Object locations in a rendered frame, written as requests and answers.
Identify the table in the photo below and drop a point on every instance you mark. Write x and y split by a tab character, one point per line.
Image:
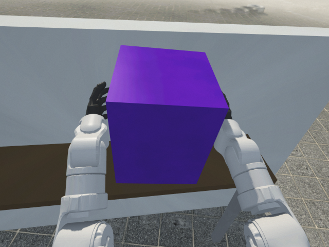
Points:
35	176

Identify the carton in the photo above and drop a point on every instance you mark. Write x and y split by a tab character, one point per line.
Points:
165	109

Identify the left robot upper arm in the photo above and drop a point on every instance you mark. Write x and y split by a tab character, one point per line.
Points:
85	234

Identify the left robot forearm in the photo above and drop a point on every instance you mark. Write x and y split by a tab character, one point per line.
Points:
86	169

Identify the right robot upper arm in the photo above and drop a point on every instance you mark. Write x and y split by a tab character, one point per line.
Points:
277	230

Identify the robot left hand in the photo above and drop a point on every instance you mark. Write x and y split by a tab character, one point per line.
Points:
96	100

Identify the robot right hand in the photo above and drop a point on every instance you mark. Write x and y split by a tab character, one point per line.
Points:
228	115

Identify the right robot forearm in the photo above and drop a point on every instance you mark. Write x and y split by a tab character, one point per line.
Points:
257	192

